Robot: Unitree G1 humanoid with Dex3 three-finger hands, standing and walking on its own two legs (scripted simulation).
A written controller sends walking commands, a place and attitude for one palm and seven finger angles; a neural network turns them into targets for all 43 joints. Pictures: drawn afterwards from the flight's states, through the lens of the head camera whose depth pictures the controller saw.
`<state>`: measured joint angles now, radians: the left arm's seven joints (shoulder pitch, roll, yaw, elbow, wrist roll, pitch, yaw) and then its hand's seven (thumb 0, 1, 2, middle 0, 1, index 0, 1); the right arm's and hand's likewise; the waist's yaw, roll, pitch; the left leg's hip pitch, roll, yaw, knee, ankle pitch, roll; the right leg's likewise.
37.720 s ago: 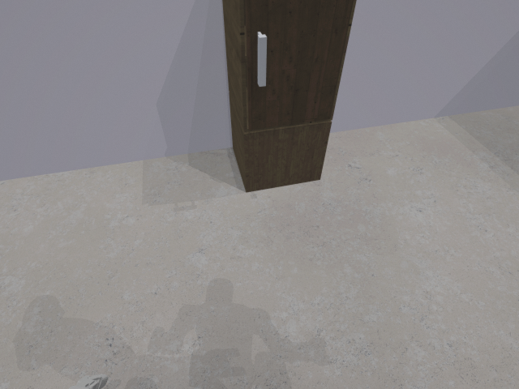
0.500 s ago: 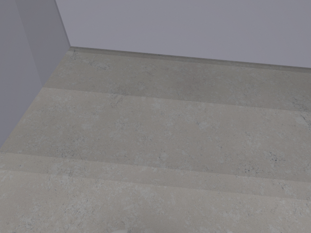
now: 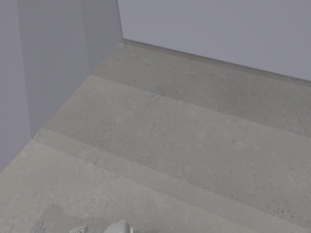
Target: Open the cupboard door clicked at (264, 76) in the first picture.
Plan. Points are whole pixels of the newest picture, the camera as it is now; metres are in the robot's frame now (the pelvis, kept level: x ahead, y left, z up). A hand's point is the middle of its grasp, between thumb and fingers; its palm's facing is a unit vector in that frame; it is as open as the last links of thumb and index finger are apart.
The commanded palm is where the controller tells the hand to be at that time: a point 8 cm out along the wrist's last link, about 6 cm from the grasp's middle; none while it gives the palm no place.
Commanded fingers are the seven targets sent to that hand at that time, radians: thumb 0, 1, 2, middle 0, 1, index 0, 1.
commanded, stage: turn to face it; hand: left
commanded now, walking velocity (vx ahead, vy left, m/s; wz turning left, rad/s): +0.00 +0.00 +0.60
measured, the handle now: out of the picture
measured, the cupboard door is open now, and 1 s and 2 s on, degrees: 44 44 44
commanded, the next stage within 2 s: none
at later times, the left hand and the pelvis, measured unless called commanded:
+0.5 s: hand out of the picture +0.09 +0.21 -0.16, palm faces +0.28 -0.91 -0.32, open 7.4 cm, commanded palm none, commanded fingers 0.00 0.90 0.90 -0.20 -0.30 -0.20 -0.30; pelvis +0.04 -0.03 -0.02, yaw +16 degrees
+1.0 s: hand out of the picture -0.05 +0.15 -0.19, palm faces +0.61 -0.75 -0.25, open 7.4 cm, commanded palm none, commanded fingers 0.00 0.90 0.90 -0.20 -0.30 -0.20 -0.30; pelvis +0.04 -0.05 -0.02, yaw +36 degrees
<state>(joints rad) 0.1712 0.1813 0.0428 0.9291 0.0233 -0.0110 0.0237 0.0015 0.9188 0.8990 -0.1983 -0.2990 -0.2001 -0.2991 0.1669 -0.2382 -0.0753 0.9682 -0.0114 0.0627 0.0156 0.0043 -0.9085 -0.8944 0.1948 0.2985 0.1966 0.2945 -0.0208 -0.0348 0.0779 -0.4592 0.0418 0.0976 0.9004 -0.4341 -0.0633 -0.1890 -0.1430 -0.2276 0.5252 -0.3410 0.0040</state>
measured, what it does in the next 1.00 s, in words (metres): steps on the spot, turning left: left foot, then right foot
